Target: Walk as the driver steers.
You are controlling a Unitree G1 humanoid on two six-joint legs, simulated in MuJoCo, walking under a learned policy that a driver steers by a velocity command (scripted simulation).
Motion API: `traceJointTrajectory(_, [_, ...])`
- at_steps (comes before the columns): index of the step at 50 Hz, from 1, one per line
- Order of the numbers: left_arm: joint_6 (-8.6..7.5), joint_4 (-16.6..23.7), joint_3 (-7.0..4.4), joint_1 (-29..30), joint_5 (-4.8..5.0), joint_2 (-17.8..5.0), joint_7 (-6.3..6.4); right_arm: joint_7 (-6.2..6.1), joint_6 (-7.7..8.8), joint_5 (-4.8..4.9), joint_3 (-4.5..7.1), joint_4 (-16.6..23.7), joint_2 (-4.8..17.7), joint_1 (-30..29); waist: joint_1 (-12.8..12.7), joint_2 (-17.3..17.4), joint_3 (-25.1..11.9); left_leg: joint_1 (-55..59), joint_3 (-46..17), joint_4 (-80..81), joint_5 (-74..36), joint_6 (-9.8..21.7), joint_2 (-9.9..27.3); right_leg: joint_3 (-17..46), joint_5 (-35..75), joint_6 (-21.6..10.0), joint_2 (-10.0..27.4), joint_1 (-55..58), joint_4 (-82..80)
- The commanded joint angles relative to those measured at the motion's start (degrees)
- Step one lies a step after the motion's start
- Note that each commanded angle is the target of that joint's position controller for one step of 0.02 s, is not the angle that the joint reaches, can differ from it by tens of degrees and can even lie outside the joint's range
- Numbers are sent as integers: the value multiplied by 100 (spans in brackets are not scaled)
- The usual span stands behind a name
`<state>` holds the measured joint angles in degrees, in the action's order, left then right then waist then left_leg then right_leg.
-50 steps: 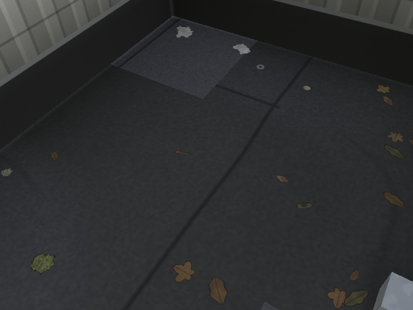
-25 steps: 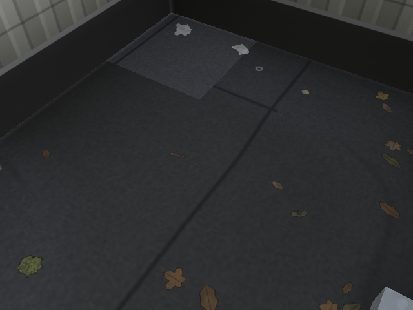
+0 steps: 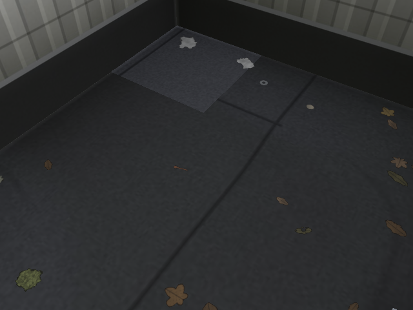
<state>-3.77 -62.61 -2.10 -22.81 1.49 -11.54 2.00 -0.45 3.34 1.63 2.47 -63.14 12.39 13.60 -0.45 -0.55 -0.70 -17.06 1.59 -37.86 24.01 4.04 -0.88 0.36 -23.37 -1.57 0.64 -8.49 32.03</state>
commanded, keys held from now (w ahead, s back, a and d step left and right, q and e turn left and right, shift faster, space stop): w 0.66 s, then w+q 0.34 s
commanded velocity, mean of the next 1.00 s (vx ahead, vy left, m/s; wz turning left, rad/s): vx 0.45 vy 0.00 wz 0.10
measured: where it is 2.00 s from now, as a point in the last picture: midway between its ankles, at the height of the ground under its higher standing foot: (168, 186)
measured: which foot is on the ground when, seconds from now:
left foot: down 0.00-0.54, up 0.56-1.00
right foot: down 0.00-0.10, up 0.12-0.50, down 0.52-1.00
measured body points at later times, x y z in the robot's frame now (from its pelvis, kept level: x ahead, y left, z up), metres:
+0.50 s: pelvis +0.22 -0.01 -0.01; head +0.26 -0.01 +0.44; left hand +0.47 +0.20 -0.09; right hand +0.11 -0.25 -0.14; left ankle +0.01 +0.10 -0.73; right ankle +0.40 -0.12 -0.72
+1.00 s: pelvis +0.50 -0.01 +0.01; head +0.52 +0.00 +0.46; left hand +0.47 +0.26 -0.14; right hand +0.69 -0.23 -0.10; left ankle +0.67 +0.15 -0.69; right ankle +0.39 -0.12 -0.73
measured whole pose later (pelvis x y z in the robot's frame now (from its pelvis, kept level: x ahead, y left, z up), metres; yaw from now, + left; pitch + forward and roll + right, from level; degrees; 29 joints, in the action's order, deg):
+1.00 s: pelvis +0.50 -0.01 +0.01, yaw +8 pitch +2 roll -3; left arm -5.5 -57.2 -3.0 -18.6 -0.1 -14.2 0.8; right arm 1.7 3.6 1.1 3.1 -50.8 13.4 6.2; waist -3.0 1.6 -0.1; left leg -38.2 -0.8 -37.1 -3.5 2.7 5.5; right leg -10.5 -16.6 -1.4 -2.9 4.7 10.3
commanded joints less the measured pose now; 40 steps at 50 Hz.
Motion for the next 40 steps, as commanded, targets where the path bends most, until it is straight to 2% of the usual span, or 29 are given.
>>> traceJointTrajectory(1, [-129, 176, -200, -241, 39, -982, -39, 103, 298, 38, 12, 511, 246, -632, 35, -947, 1101, -1119, 86, -32, 5, 197, 105, 2425, -1025, -1207, 1721, -187, -1847])
traceJointTrajectory(2, [-124, 272, -185, -4, 47, -921, -61, 122, 327, 56, 37, 390, 291, -259, 266, -860, 1019, -508, 124, 461, -79, 239, 74, 2010, -443, -1031, 1519, -396, -1582])
traceJointTrajectory(3, [-109, 417, -173, 346, 35, -887, -82, 123, 330, 65, 111, 127, 420, 424, 588, -693, 802, 615, 64, 890, -370, 283, 8, 1430, 251, -773, 1150, -932, -1136])
traceJointTrajectory(4, [-156, 693, -131, 873, 44, -775, -91, 112, 344, 45, 272, -140, 857, 1327, 990, 115, 600, 1751, -1023, 1508, -353, 572, 501, 486, 1555, -361, 448, -1837, 339])
traceJointTrajectory(5, [-280, 924, -71, 901, -13, -493, -83, 137, 332, 31, 472, -314, 1579, 2217, 1161, 1701, 118, 3137, -3278, 2275, -757, 1227, 1704, -312, 1030, 89, -304, -3157, 2616])
traceJointTrajectory(6, [-370, 958, -81, 911, 7, -552, -106, 162, 364, -92, 261, -229, 1027, 1975, 888, 1247, 43, 3236, -4085, 2472, -1360, 1374, 2198, 350, -599, 8, -269, -3832, 3736])
traceJointTrajectory(7, [-399, 918, -100, 829, 123, -573, -166, 158, 389, -127, 153, -93, 704, 1564, 615, 751, 330, 3013, -3460, 2341, -1739, 1233, 2165, 572, -374, -161, 32, -4134, 4292])
traceJointTrajectory(8, [-403, 887, -94, 809, 149, -523, -202, 174, 393, -135, 100, 34, 598, 1265, 450, 455, 379, 2834, -2804, 2378, -1965, 1074, 1961, 518, 102, -265, 262, -4207, 4317])
traceJointTrajectory(9, [-400, 925, -140, 944, 111, -580, -212, 193, 367, -121, 45, 88, 531, 1104, 352, 252, 545, 2657, -2222, 2448, -2439, 915, 1782, 382, 507, -301, 447, -4291, 4052])
traceJointTrajectory(10, [-372, 973, -202, 1067, 53, -654, -218, 186, 323, -130, -18, 100, 398, 1082, 305, 291, 556, 2463, -1707, 2540, -2829, 733, 1538, 233, 772, -295, 576, -4112, 3774])
traceJointTrajectory(11, [-327, 1003, -203, 1086, 39, -567, -247, 161, 271, -146, -49, 89, 354, 1163, 269, 431, 539, 2270, -1422, 2628, -3004, 651, 1393, 124, 924, -241, 618, -3909, 3559])
traceJointTrajectory(13, [-237, 1115, -161, 1308, 3, -376, -293, 67, 204, -167, -65, 107, 461, 1254, 235, 426, 611, 1927, -1063, 2847, -3221, 671, 1259, -77, 1278, -61, 627, -3766, 3049])
traceJointTrajectory(15, [-216, 1418, -87, 1964, -22, -264, -287, -24, 176, -191, -58, 215, 645, 1113, 274, 368, 842, 1355, -757, 3082, -3161, 666, 1111, -224, 1804, 84, 533, -3459, 1917])
traceJointTrajectory(17, [-222, 1633, -20, 2553, -18, -201, -311, -77, 174, -188, -32, 258, 795, 1214, 415, 474, 927, 991, -557, 3289, -2963, 632, 1016, -420, 2344, 119, 319, -2888, 888])
traceJointTrajectory(20, [-211, 1836, -30, 2959, 36, -397, -380, -91, 196, -80, 33, 167, 886, 1512, 419, 555, 1014, 1406, -541, 3364, -2962, 628, 1286, -340, 2621, -21, 220, -2652, 157])
traceJointTrajectory(22, [-236, 1912, -80, 2986, 38, -564, -436, -91, 176, -61, 71, 166, 896, 1481, 265, 531, 905, 1955, -455, 3042, -3704, 522, 1446, -274, 2522, -214, 158, -2536, -152])
traceJointTrajectory(24, [-243, 1790, -222, 2380, 33, -850, -439, -88, 112, -118, 136, 218, 1034, 1348, -145, 740, 307, 2380, -353, 2159, -5603, 383, 1510, -389, 2176, -423, -120, -1670, -85])
traceJointTrajectory(25, [-224, 1548, -347, 1554, 41, -1061, -411, -79, 49, -160, 139, 259, 1023, 1250, -574, 786, -206, 2283, -203, 1157, -6311, 275, 1355, -507, 2034, -575, -307, -675, -55])
traceJointTrajectory(26, [-187, 1277, -461, 579, 38, -1292, -360, -61, 23, -195, 95, 353, 946, 1150, -1013, 719, -762, 1394, -113, -193, -5752, 112, 1132, -185, 1993, -788, -13, 845, 22])
traceJointTrajectory(27, [-167, 1107, -582, -266, -142, -1842, -322, 14, 87, -238, -89, 468, 261, 1788, -779, -568, -1810, -744, 4, -2572, -3018, -183, 300, 2248, 1100, -1617, 1564, 3136, -100])
traceJointTrajectory(28, [-155, 1027, -474, -318, -141, -1553, -355, 80, 261, -87, -166, 361, 62, 1913, -681, -1278, -2458, -1713, -725, -3964, 692, -229, -342, 4563, 135, -2060, 2304, 3535, -1437])
traceJointTrajectory(29, [-195, 1076, -358, 256, -69, -1202, -379, 106, 398, 78, -9, 571, 625, 1271, -618, -966, -1408, -2323, -971, -4408, 523, -70, 51, 4026, -217, -1681, 2028, 2682, -1703])
traceJointTrajectory(30, [-224, 1206, -277, 848, -68, -958, -381, 85, 456, 156, 31, 762, 813, 724, -444, -574, -660, -2363, -771, -4261, 1, 22, 368, 3058, 126, -1444, 1832, 1640, -1840])
traceJointTrajectory(31, [-274, 1252, -217, 1284, -116, -809, -419, 31, 447, 102, 60, 802, 790, 509, -201, -98, -219, -2079, -654, -3859, -467, 21, 646, 2331, 806, -1312, 1615, 641, -2037])
traceJointTrajectory(32, [-324, 1254, -167, 1507, -172, -649, -443, -18, 367, 8, 120, 770, 759, 590, 40, -135, -92, -1665, -673, -3484, -734, 23, 862, 1787, 1226, -1172, 1367, 32, -2169])
traceJointTrajectory(34, [-340, 1140, -148, 1499, -184, -593, -464, -45, 190, -13, 107, 694, 454, 912, 270, -318, -3, -1238, -649, -3125, -820, -22, 984, 1240, 1384, -1163, 1188, -554, -2437])
traceJointTrajectory(35, [-352, 1062, -160, 1384, -186, -655, -439, -55, 123, -5, 109, 706, 401, 892, 294, -331, 99, -1283, -603, -2991, -886, -67, 1012, 1014, 1461, -1196, 1173, -728, -2562])
traceJointTrajectory(37, [-371, 952, -210, 1167, -229, -879, -338, -81, 49, -31, 156, 893, 519, 462, 261, -290, 324, -1783, -649, -2584, -1367, -181, 1077, 743, 1502, -1231, 1211, -743, -2771])
traceJointTrajectory(40, [-363, 857, -235, 858, -244, -986, -210, -48, 63, -56, 205, 1086, 569, -86, 101, -181, 400, -2382, -819, -1733, -2325, -247, 967, 355, 1820, -1109, 1204, -307, -2802])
